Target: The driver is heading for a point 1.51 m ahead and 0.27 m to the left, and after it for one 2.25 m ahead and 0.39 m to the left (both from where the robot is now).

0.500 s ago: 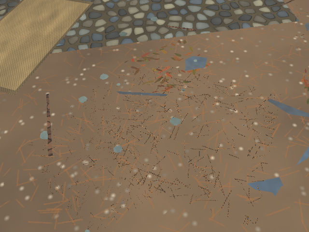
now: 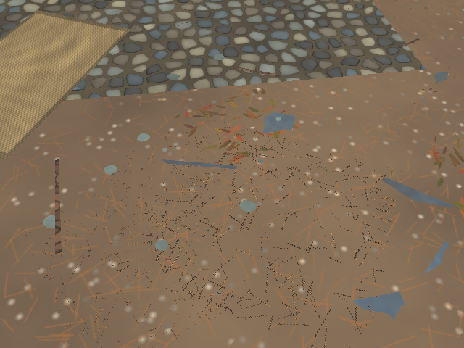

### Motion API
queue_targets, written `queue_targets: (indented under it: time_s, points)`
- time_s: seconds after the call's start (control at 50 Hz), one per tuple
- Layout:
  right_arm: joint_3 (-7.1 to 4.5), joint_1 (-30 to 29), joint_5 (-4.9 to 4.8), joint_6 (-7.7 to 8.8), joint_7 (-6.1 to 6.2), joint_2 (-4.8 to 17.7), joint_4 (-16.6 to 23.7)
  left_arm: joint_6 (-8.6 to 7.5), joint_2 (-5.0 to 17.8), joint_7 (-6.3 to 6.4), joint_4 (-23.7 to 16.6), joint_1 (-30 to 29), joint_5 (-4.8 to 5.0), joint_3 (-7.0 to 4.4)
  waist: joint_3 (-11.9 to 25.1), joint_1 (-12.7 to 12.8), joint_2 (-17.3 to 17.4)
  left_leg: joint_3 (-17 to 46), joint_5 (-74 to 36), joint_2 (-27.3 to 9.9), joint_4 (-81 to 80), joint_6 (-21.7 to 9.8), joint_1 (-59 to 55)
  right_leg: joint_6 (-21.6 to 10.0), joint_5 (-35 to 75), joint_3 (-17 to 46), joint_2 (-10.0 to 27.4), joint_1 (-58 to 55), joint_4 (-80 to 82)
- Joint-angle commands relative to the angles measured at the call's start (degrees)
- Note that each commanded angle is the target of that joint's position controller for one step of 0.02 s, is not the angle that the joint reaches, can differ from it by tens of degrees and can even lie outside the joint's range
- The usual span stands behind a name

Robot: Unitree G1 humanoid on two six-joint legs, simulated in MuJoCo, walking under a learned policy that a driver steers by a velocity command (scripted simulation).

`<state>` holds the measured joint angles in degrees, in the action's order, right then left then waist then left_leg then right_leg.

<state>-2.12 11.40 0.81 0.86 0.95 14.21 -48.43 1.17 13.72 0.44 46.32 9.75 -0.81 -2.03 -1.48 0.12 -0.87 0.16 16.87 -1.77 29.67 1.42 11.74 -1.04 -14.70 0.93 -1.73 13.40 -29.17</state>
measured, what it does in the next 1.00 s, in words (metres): stands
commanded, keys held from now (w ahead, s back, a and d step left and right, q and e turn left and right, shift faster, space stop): no key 1.00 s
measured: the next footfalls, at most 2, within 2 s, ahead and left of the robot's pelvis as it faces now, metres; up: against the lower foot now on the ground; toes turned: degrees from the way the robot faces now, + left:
left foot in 1.94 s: +0.44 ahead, +0.13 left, +0.00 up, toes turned +3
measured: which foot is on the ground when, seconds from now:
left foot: down 0.00-1.00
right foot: down 0.00-1.00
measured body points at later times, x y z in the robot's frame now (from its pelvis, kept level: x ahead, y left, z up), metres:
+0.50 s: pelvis +0.00 +0.01 +0.00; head +0.01 +0.01 +0.45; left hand +0.07 +0.27 -0.14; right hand +0.07 -0.25 -0.14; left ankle -0.01 +0.13 -0.74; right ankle +0.01 -0.11 -0.74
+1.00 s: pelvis +0.00 +0.02 +0.00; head +0.01 +0.02 +0.45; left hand +0.03 +0.27 -0.15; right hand +0.03 -0.23 -0.15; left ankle -0.01 +0.13 -0.74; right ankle +0.01 -0.11 -0.74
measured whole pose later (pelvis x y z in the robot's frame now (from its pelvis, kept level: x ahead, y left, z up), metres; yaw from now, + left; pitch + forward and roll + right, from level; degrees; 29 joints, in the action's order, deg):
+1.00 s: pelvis +0.00 +0.02 +0.00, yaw +0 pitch -2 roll +0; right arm -0.6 13.9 0.2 0.6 2.1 12.0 -61.4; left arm 0.6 12.0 2.3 63.2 11.6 0.0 -1.6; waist -2.3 0.0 -0.1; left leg -0.1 15.8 -0.1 27.6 0.0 10.3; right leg 0.5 -14.1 1.3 0.1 12.1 -27.7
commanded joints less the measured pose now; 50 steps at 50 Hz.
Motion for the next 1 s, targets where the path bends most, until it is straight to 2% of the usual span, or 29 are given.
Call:
queue_targets:
  time_s: [0.02, 0.16, 0.52, 1.0]
  points:
    - [-1.25, -0.6, -0.13, 0.88, 0.51, 6.87, 2.16, -0.77, 5.76, 0.4, -2.44, -1.72, 0.16, -1.67, 1.38, -0.29, 2.69, 2.96, -6.34, -2.74, -5.67, -1.6, 1.52, -1.28, 5.91, 3.84, 3.48, -1.23, 4.23]
    - [-0.86, -0.58, -0.29, 0.68, 0.73, 6.4, -0.27, -0.93, 5.91, 0.9, 1.63, -0.17, 0.4, -1.93, 1.18, -0.31, 0.66, 2.44, -7.49, -1.95, -5.63, -1.9, 0.92, -0.49, 8.35, 3.51, 3.53, -2.3, 4.32]
    - [-0.21, 0.7, -0.49, 0.32, 1.02, 5.35, -7.22, -0.87, 5.62, 1.78, 10.25, 0.91, 0.7, -1.52, 0.14, -0.1, 1.08, 1.29, -8.04, -0.41, -6.88, -1.96, 0.73, -0.09, 9.32, 2.41, 3.33, -3.43, 5.04]
    - [0.65, 4.86, -0.64, 0.11, 1.35, 3.56, -11.8, -0.97, 3.95, 2.08, 15.77, 3.46, 0.81, -0.32, -1.03, -0.06, 0.89, 0.94, -6.75, 0.36, -7.54, -2.34, 1.54, 0.3, 7.45, 1.3, 2.89, -2.2, 5.72]
Velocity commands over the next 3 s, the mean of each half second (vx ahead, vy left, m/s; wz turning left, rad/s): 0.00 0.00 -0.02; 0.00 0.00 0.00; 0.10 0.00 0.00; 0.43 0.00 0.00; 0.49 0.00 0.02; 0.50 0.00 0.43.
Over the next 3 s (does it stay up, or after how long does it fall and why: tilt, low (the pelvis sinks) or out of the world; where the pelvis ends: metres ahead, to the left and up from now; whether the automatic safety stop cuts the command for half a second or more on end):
stays up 0.84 0.03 -0.01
